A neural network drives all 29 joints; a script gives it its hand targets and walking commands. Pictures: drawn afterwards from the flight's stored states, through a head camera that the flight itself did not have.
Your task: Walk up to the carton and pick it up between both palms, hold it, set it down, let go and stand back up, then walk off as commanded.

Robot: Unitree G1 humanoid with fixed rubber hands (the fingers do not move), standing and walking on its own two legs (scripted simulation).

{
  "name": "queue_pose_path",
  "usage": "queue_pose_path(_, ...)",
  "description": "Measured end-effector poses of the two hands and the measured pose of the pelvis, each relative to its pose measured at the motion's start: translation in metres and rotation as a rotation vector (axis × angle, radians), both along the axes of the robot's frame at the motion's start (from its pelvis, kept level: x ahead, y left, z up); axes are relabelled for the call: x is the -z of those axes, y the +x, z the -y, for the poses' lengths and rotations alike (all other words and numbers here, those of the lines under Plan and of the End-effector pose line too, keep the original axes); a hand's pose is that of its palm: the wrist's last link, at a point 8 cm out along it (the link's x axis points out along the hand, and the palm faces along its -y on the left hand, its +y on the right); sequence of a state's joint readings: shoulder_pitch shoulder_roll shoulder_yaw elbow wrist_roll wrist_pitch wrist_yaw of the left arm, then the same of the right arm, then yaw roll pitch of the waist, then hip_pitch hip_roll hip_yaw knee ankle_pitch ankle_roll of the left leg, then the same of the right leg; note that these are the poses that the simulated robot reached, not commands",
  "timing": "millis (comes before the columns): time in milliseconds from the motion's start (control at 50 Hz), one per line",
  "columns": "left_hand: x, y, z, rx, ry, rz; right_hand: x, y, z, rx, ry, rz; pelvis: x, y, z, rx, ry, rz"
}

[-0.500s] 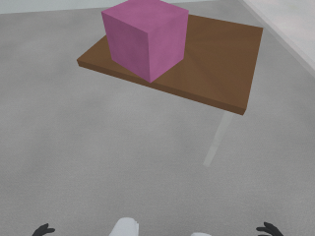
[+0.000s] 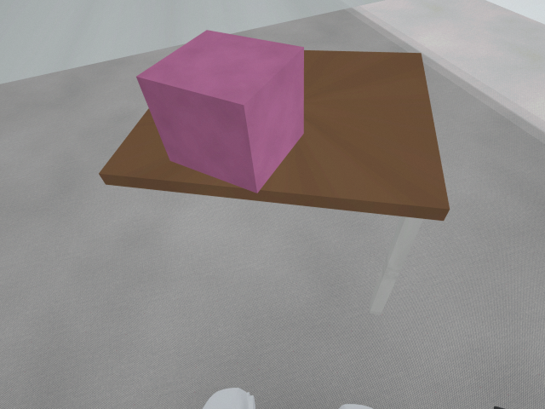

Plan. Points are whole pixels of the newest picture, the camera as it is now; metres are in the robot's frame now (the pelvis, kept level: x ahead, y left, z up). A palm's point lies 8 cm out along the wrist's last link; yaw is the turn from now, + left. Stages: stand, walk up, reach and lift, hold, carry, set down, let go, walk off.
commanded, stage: walk up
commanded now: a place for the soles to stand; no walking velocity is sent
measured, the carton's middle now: (231, 108) +0.75 +0.11 +0.03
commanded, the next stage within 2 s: none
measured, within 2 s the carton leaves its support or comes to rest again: neither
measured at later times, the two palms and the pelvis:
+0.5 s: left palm (44, 315) +0.30 +0.43 -0.08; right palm (434, 405) +0.14 -0.20 -0.06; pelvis +0.15 +0.13 +0.02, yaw -10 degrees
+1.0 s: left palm (101, 265) +0.41 +0.37 -0.09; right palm (414, 398) +0.16 -0.19 -0.11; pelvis +0.18 +0.12 +0.00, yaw -16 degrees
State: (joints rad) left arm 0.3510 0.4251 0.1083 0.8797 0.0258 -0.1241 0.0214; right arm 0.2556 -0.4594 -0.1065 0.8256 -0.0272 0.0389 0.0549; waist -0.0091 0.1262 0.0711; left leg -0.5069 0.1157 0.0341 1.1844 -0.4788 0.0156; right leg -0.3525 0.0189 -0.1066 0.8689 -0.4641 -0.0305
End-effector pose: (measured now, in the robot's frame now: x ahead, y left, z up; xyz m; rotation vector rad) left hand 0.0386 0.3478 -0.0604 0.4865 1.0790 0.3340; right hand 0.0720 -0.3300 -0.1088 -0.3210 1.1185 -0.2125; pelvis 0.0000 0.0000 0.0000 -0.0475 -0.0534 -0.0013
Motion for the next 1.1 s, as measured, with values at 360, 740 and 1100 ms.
queue_pose_path(360,0.031,0.169,-0.089,0.152,-0.084,-0.033,-0.025,0.121,-0.119,0.073,-0.013,0.162,0.0,0.116,-0.117,0.119,0.046,0.023)
queue_pose_path(740,0.032,0.347,-0.032,0.383,-0.187,-0.052,-0.021,0.039,-0.143,0.347,-0.042,-0.104,-0.013,0.177,-0.129,0.271,0.078,0.008)
queue_pose_path(1100,0.025,0.366,-0.019,0.344,-0.207,0.077,-0.014,0.076,-0.121,0.314,-0.091,-0.023,-0.004,0.19,-0.112,0.268,0.056,0.018)
